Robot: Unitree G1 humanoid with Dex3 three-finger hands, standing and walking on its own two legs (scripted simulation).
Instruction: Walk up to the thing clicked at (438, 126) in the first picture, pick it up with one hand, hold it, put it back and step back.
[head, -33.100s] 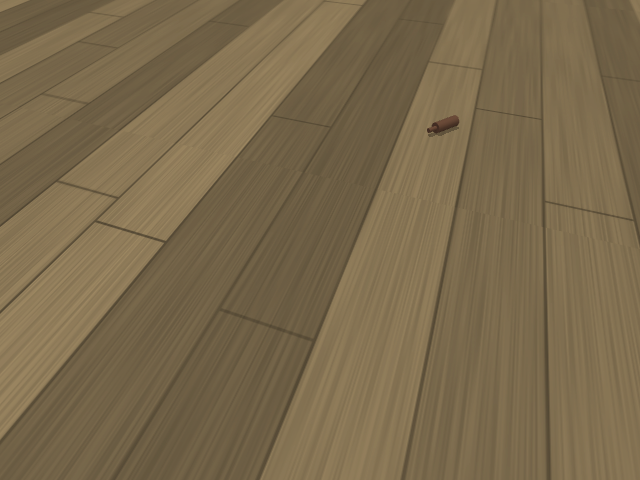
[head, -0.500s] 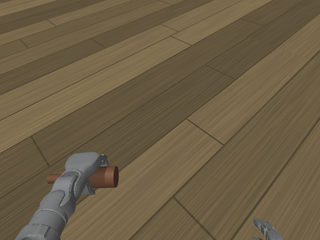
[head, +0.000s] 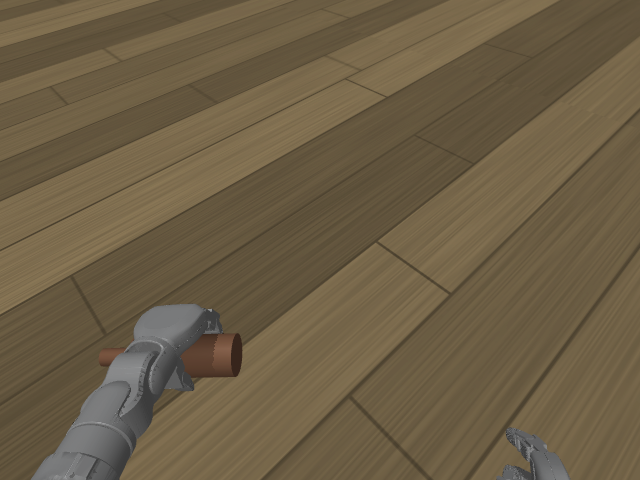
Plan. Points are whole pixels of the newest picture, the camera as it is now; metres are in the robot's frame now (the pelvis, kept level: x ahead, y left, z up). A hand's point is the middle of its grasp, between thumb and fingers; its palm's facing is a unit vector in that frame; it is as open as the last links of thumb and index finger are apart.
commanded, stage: hold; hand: left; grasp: from above
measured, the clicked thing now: (169, 356) +0.31 +0.25 -0.05
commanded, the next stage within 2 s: crouch in 0.78 s
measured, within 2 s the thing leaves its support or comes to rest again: neither
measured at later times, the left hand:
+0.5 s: hand (177, 363) +0.29 +0.23 -0.03, palm faces -0.46 -0.04 -0.89, open 8.9 cm
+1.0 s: hand (177, 361) +0.29 +0.23 -0.03, palm faces -0.45 -0.05 -0.89, open 8.9 cm
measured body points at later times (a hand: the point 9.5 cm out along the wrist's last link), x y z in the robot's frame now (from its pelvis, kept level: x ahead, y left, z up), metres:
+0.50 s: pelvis +0.00 +0.00 +0.00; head +0.01 -0.02 +0.45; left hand +0.31 +0.23 +0.02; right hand +0.15 -0.25 -0.11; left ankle +0.01 +0.14 -0.73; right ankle +0.01 -0.14 -0.73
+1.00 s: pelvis +0.00 +0.00 +0.00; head +0.01 -0.02 +0.45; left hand +0.31 +0.23 +0.02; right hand +0.15 -0.25 -0.11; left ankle +0.01 +0.14 -0.73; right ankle +0.01 -0.14 -0.73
